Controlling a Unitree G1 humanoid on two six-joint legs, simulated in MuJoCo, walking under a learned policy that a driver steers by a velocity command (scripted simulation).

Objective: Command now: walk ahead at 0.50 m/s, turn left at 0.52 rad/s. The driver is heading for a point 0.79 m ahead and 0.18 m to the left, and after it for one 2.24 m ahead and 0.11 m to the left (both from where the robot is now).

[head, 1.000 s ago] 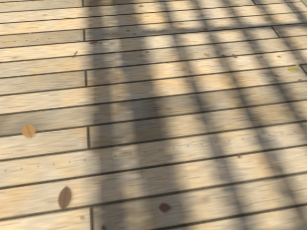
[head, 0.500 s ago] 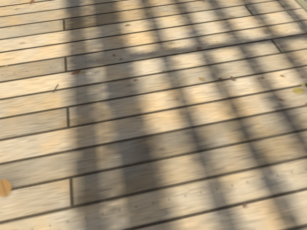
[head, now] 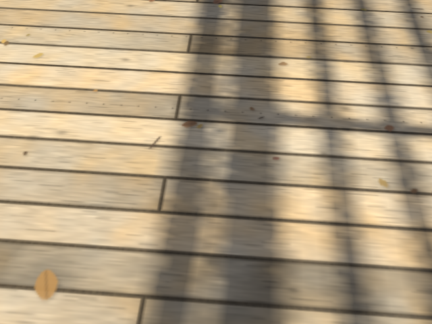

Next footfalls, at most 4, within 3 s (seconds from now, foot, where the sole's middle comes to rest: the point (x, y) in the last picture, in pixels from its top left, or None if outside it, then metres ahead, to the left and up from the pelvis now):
0.50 right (250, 314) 0.47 -0.07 -0.75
1.02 left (144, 274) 0.59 0.26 -0.75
1.50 right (166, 208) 0.83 0.21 -0.75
2.00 left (113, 231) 0.74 0.38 -0.75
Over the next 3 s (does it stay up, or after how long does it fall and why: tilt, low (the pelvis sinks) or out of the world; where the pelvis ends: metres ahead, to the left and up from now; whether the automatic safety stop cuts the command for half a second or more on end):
stays up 0.97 0.18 0.00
